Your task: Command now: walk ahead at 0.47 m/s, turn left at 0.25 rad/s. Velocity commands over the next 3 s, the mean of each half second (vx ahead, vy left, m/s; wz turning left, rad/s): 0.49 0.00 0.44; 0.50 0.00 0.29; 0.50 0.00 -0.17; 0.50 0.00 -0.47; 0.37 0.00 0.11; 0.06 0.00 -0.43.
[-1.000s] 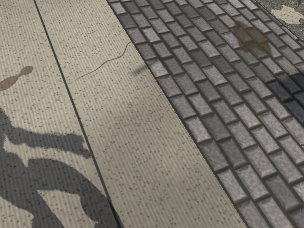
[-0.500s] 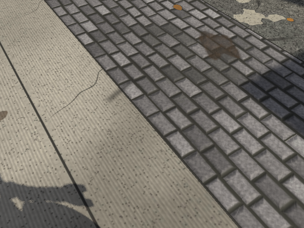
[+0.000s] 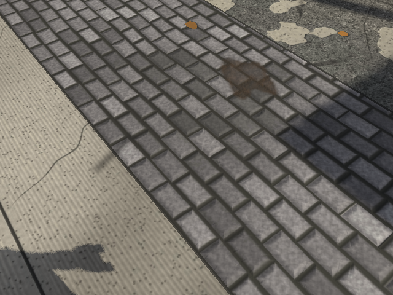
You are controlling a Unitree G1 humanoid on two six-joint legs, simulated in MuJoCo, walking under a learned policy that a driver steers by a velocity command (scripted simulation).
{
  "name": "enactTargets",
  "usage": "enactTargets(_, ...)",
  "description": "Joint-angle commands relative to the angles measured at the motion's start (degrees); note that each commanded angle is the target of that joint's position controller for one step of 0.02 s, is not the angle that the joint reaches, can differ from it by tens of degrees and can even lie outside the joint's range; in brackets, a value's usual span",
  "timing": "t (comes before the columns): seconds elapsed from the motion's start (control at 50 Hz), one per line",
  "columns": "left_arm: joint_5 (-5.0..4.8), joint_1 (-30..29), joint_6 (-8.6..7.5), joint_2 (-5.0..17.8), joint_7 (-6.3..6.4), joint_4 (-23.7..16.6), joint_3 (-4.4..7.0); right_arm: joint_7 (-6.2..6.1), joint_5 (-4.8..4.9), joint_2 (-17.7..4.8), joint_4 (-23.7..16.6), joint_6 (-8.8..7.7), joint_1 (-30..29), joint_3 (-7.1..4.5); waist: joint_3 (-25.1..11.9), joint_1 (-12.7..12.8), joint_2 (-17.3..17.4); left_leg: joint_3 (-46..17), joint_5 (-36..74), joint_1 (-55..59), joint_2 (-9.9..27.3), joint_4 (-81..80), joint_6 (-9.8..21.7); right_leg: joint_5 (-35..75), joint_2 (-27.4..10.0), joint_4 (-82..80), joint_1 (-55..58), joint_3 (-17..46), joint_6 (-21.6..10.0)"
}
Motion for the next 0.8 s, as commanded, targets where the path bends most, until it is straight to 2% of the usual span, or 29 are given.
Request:
enactTargets(0.02,-0.12,-2.0,-1.08,9.6,1.08,-2.5,2.7,0.72,0.19,-2.0,-4.2,-0.95,-5.6,-0.17,3.1,0.8,-6.2,1.0,8.3,1.5,-1.4,-10.6,0.1,20.9,-13.1,-8.6,-2.2,1.6,-2.0)
enactTargets(0.1,-0.78,1.4,-0.29,10.3,1.69,0.4,3.14,2.51,0.22,-0.3,-6.6,-1.46,-11.7,0.81,5.6,3.2,-4.7,3.3,7.8,-0.3,-2.0,-19.4,1.9,27.3,-15.6,-7.4,5.2,-0.9,-1.0)
enactTargets(0.14,-0.79,2.1,0.69,11.1,2.15,1.2,3.39,3.48,0.17,-0.4,-7.9,-1.8,-13.5,0.89,5.1,3.1,-5.0,5.6,3.9,-0.3,-3.5,-21.8,3.4,37.3,-16.6,-3.9,9.6,-2.2,-0.6)
enactTargets(0.18,-0.71,1.9,1.76,12.6,3.03,1.2,3.78,3.89,0.04,-1.8,-8.4,-1.65,-12.1,0.3,1.7,1.3,-7.7,9.1,-2.3,3.7,-6.6,-21.4,5.5,57.9,-17.0,3.3,13.2,-3.4,0.1)
enactTargets(0.2,-0.66,1.7,2.36,13.4,3.62,0.9,3.97,3.82,0.05,-3.0,-8.1,-1.36,-9.4,-0.26,-0.8,-0.6,-9.3,10.5,-5.7,7.0,-8.5,-20.8,6.7,67.8,-17.1,8.7,14.6,-3.8,0.5)
enactTargets(0.22,-0.4,1.0,2.88,14.1,3.96,0.5,4.13,3.5,0.19,-5.1,-7.2,-1.09,-3.6,-1.25,-4.3,-3.8,-10.1,10.5,-7.4,14.2,-9.7,-20.7,8.2,72.2,-17.1,16.9,13.5,-4.0,0.7)
enactTargets(0.24,-0.59,-1.0,2.93,14.5,3.96,-0.2,4.14,2.62,0.22,-7.9,-5.7,-1.0,5.2,-2.71,-8.6,-9.0,-8.7,8.6,-3.8,28.2,-10.4,-24.9,10.7,68.5,-15.6,29.0,6.8,-5.0,1.2)
enactTargets(0.26,0.38,-0.6,2.02,12.0,3.63,-1.5,3.07,1.29,0.05,-11.4,-4.5,-0.21,13.4,-3.75,-14.5,-11.8,-1.7,-4.6,-2.8,47.5,-1.5,-24.6,14.4,40.5,-11.9,46.5,-8.8,-4.5,2.3)
enactTargets(0.28,0.6,5.6,0.29,4.6,2.1,-3.5,0.73,1.02,0.29,-14.9,-5.4,-0.48,12.3,-4.52,-21.7,-5.7,12.3,-39.1,-10.5,69.3,14.5,-27.4,28.4,-18.1,1.7,70.5,-36.1,3.0,7.4)
enactTargets(0.3,-1.28,-0.5,-2.24,10.1,0.67,-4.5,1.58,0.52,0.12,-10.5,-5.3,-0.38,13.0,-3.58,-23.7,-10.0,2.6,-42.7,-19.3,68.5,13.8,-34.8,26.6,-15.8,-0.7,72.5,-42.3,13.5,5.3)
enactTargets(0.32,-3.46,-6.3,-3.35,11.4,0.06,-7.0,1.82,0.1,-0.31,-8.5,-5.8,-0.5,10.4,-2.97,-14.2,-9.3,-0.4,-33.9,-19.8,60.5,11.9,-36.8,23.2,-11.1,-3.8,68.2,-44.3,13.5,4.3)
enactTargets(0.34,-2.66,-7.7,-3.89,10.2,0.16,-7.7,1.42,0.18,-0.28,-7.4,-6.3,-0.69,6.2,-2.55,-6.5,-5.6,-6.6,-28.3,-14.2,49.4,9.2,-38.7,21.1,-8.1,-6.0,61.4,-42.8,11.9,3.8)
enactTargets(0.36,-0.98,-7.5,-3.62,10.3,0.52,-7.2,1.78,0.07,-0.28,-5.6,-7.0,-0.93,3.0,-2.08,-3.9,-3.5,-6.7,-24.1,-7.7,42.9,6.9,-39.4,20.2,-6.4,-7.7,56.1,-39.8,11.4,4.5)
enactTargets(0.38,-0.31,-6.1,-2.95,10.4,0.46,-7.0,1.94,-0.18,-0.97,-5.4,-7.8,-0.9,1.2,-1.83,-2.0,-1.6,-4.5,-21.4,-2.8,36.9,5.1,-40.8,20.2,-5.6,-8.5,54.6,-36.1,11.1,5.3)
enactTargets(0.42,0.34,-4.1,-1.71,9.4,0.64,-6.6,1.69,-0.64,-0.77,-5.7,-7.4,-0.95,0.3,-2.01,-1.0,0.1,-2.3,-17.5,3.9,30.2,3.5,-42.0,20.3,-4.6,-9.2,49.5,-33.2,9.2,7.5)
enactTargets(0.46,0.67,-6.6,-1.11,7.5,0.96,-7.6,0.83,-1.24,-0.56,-7.4,-6.6,-0.93,0.8,-2.4,0.2,-0.4,-1.6,-12.9,7.3,24.1,1.3,-42.0,19.1,-0.8,-8.8,41.0,-31.2,7.1,9.5)
enactTargets(0.5,0.64,-11.5,-1.13,5.5,0.9,-8.7,-0.06,-1.83,-0.04,-8.4,-5.8,-0.4,1.8,-2.76,0.1,-2.4,-0.2,-9.4,3.3,20.7,-2.2,-40.5,16.2,8.9,-7.1,30.5,-26.9,5.9,10.1)
enactTargets(0.52,0.38,-14.1,-1.27,5.2,0.77,-9.1,-0.22,-2.01,0.17,-8.6,-5.2,-0.08,3.3,-2.85,-0.4,-4.0,0.4,-9.2,0.7,20.5,-2.9,-39.7,15.1,13.6,-5.7,25.8,-24.9,5.6,10.2)
enactTargets(0.54,-0.17,-16.0,-1.44,5.5,0.61,-9.4,-0.08,-2.09,0.22,-8.7,-4.7,0.22,5.0,-2.89,-1.2,-5.3,0.9,-10.2,-1.7,21.2,-2.7,-38.9,14.3,16.9,-4.4,22.4,-23.4,5.6,10.3)
enactTargets(0.58,-1.12,-17.5,-1.81,6.8,0.22,-9.8,0.45,-2.15,0.44,-8.7,-3.8,0.65,7.0,-2.84,-2.2,-6.0,2.3,-13.2,-6.1,25.0,-1.0,-36.6,13.3,18.0,-3.8,18.1,-22.4,7.1,9.9)
enactTargets(0.64,-1.31,-15.6,-2.47,9.0,-0.3,-9.3,1.75,-2.1,0.12,-7.4,-2.9,0.7,7.8,-2.43,-2.5,-4.6,4.3,-17.8,-9.0,31.4,2.9,-31.6,11.3,14.2,-5.0,15.0,-20.8,8.4,6.8)
enactTargets(0.66,-1.21,-13.0,-2.65,9.4,-0.28,-8.7,2.29,-1.97,-0.14,-7.0,-2.9,0.77,7.4,-2.31,-2.6,-2.9,4.7,-17.9,-7.4,31.6,2.7,-29.1,10.4,12.2,-4.7,13.6,-17.5,7.4,5.3)
enactTargets(0.68,-0.77,-8.4,-2.88,10.7,-0.02,-7.8,3.14,-1.73,-0.5,-5.3,-3.0,0.63,7.7,-1.74,-4.7,-0.5,4.2,-16.3,-3.2,31.0,0.4,-23.2,8.9,10.3,-5.1,12.5,-10.7,7.1,3.3)
enactTargets(0.7,0.11,-0.8,-3.07,13.4,0.33,-7.3,3.9,-1.43,-1.29,-1.9,-4.0,0.43,8.4,-0.44,-11.8,2.6,-1.9,-12.3,-9.2,26.2,-3.0,-7.8,6.7,7.5,-13.7,12.4,1.4,16.2,-0.5)
enactTargets(0.72,0.47,4.3,-2.23,19.2,-0.05,-4.6,5.53,-1.19,0.18,2.1,-4.3,-0.43,18.0,0.83,-18.2,-0.8,-21.8,-4.9,-31.3,6.8,-11.5,12.8,2.3,-4.2,-25.9,6.3,18.8,43.6,-11.3)
enactTargets(0.74,-1.04,6.0,-1.94,14.4,-0.66,-4.0,4.85,-1.45,1.27,-3.4,-3.3,-0.56,16.3,-0.03,-15.7,1.6,-17.4,-7.2,-32.2,-2.4,-8.5,20.4,1.9,-22.1,-27.1,0.8,18.6,53.8,-11.8)
enactTargets(0.76,-1.1,3.2,-1.82,10.9,-0.49,-4.5,3.85,-1.61,1.21,-7.1,-4.6,-0.49,8.2,-1.03,-7.7,3.3,-10.6,-6.9,-26.8,-4.5,-6.1,22.1,2.3,-21.4,-24.4,-0.1,12.3,45.5,-9.1)
enactTargets(0.78,-0.43,0.0,-1.51,9.8,-0.42,-4.8,3.29,-1.86,0.16,-6.8,-5.9,-0.43,3.5,-0.92,-4.2,2.6,-6.4,-4.6,-22.6,-3.1,-4.0,20.5,2.4,-13.6,-21.5,0.2,6.0,37.3,-7.5)
enactTargets(0.8,-0.21,-1.7,-1.35,8.6,-0.47,-4.6,2.79,-1.79,-0.86,-5.9,-6.8,-0.63,1.3,-0.8,-1.1,1.6,-6.0,-3.9,-19.9,-2.3,-2.4,17.0,2.3,-6.5,-19.0,-0.5,1.2,31.8,-7.6)
Next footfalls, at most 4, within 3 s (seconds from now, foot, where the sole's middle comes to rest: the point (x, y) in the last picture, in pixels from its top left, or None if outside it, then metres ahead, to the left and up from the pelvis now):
0.24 left None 0.32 0.11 -0.78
0.68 right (235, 257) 0.63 -0.04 -0.78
1.22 left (147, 220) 0.78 0.29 -0.78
1.74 right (192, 150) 1.13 0.13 -0.78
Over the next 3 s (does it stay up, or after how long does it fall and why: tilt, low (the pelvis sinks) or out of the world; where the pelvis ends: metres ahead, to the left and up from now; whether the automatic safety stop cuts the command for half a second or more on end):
stays up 1.42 0.25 0.00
